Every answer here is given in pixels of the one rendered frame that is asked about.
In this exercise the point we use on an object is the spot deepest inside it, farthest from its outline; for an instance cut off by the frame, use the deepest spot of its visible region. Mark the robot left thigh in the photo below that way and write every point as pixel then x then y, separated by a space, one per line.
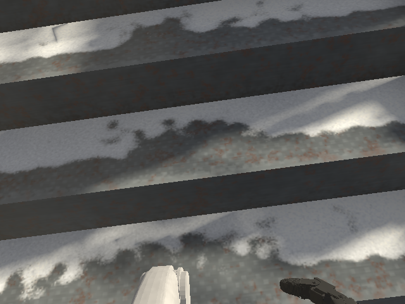
pixel 163 285

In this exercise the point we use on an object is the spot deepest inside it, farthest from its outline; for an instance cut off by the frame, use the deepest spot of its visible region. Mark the right robot hand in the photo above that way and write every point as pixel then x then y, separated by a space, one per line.
pixel 316 290

